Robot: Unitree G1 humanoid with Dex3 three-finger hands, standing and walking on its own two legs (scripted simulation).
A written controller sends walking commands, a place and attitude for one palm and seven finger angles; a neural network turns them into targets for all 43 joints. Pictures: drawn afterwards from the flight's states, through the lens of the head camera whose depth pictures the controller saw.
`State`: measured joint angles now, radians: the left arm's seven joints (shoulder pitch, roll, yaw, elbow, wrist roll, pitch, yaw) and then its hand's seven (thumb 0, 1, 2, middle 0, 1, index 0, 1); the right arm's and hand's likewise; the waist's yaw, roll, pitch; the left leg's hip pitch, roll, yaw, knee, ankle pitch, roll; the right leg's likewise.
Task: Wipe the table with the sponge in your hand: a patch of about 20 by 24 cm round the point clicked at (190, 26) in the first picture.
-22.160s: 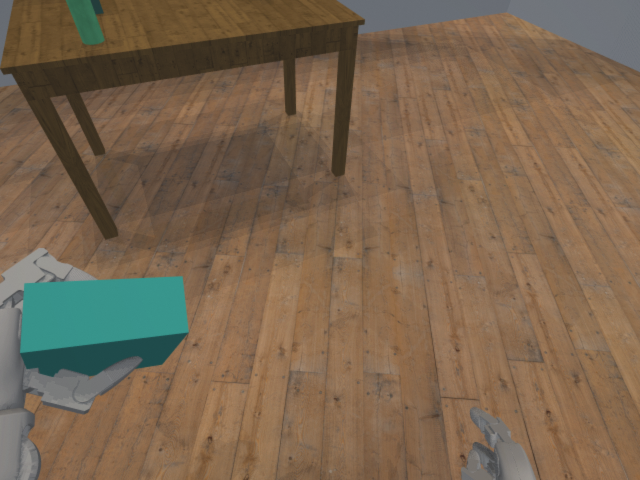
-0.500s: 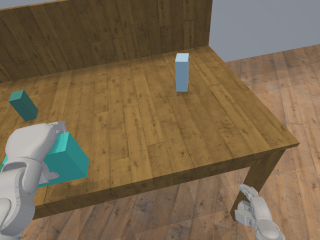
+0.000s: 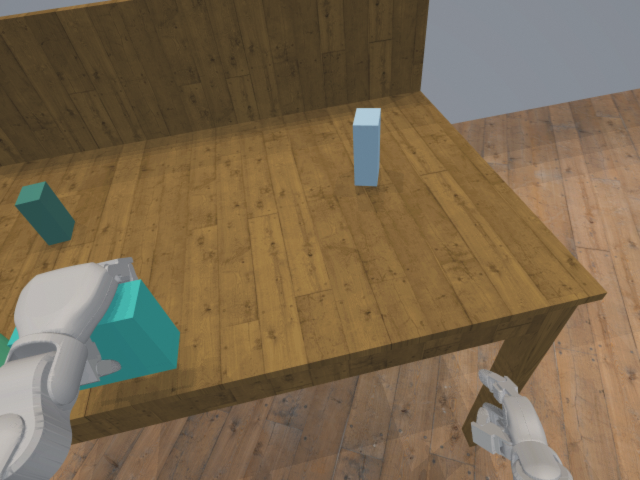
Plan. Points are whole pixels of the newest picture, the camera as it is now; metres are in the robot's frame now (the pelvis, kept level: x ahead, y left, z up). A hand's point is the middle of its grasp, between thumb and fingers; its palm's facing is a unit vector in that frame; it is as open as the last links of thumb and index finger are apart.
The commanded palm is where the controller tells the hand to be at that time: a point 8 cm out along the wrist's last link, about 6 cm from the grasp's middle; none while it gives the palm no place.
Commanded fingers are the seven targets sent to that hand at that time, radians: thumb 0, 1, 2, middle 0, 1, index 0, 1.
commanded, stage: move the sponge above the wiping area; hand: left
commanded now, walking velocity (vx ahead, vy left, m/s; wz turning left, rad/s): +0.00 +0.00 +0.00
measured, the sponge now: (113, 345) +0.22 +0.31 +0.07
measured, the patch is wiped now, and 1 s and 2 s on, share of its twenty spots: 0.00 0.00 0.00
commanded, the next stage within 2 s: lower the sponge onto the table in 1.36 s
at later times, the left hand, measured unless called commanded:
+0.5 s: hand (102, 329) +0.22 +0.31 +0.10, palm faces +0.00 -0.05 -1.00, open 9.7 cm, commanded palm +0.20 +0.30 +0.17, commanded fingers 0.00 0.10 1.30 -1.20 -1.60 -1.20 -1.60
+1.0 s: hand (113, 324) +0.23 +0.31 +0.09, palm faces -0.02 -0.05 -1.00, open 9.7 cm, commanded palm +0.21 +0.31 +0.16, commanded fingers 0.00 0.10 1.30 -1.20 -1.60 -1.20 -1.60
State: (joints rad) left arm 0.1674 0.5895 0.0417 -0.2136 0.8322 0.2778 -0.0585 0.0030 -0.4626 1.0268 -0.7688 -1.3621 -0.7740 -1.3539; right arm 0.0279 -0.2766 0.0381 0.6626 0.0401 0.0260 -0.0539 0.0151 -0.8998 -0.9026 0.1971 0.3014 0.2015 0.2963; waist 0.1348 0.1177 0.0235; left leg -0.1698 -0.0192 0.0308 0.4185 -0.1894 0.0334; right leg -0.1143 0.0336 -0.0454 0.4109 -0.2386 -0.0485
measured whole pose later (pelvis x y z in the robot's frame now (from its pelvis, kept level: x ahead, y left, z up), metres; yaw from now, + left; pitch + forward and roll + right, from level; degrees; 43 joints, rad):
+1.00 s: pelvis +0.00 +0.00 +0.00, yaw +0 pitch -3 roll +0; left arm 0.12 0.56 0.03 -0.07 0.87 0.21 -0.01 0.00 -0.46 1.03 -0.77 -1.36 -0.77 -1.35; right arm 0.06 -0.27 0.02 0.68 0.04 0.03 -0.06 0.01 -0.90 -0.90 0.20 0.30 0.20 0.30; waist 0.12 0.10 0.02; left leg -0.19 -0.01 0.03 0.43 -0.19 0.03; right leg -0.13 0.04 -0.04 0.41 -0.23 -0.05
